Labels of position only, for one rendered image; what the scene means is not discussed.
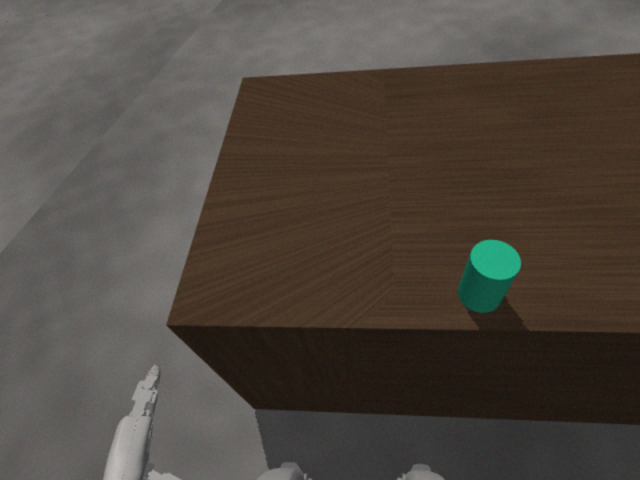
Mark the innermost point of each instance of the left robot hand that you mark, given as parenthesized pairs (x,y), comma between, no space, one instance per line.
(129,453)

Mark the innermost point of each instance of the can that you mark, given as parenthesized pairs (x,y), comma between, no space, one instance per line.
(490,270)

